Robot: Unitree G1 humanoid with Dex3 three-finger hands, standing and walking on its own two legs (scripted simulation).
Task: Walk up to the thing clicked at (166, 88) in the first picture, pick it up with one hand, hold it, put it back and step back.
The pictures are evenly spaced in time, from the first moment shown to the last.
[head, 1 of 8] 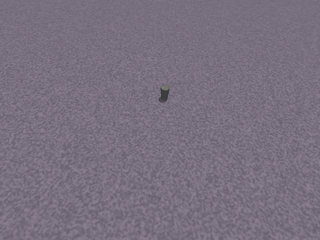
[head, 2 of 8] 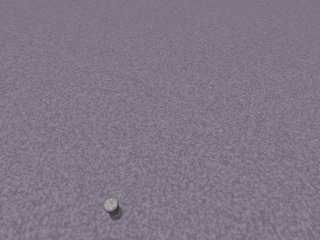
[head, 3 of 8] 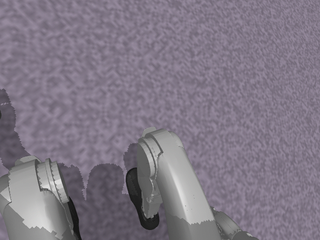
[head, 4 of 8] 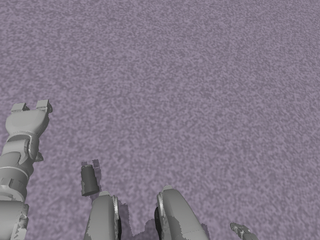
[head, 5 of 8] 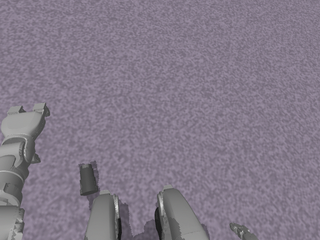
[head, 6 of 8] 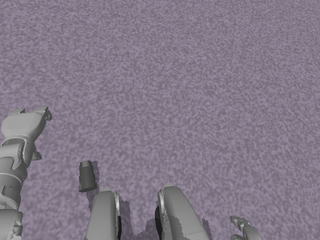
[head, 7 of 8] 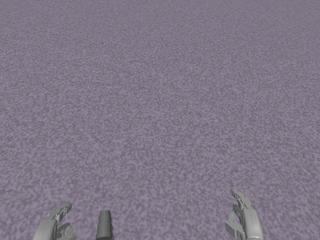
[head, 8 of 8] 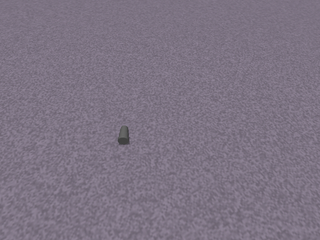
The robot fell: no
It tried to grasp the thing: yes
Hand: left
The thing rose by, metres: 0.09
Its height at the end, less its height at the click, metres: -0.03
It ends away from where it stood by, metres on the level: 0.11
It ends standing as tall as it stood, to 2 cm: no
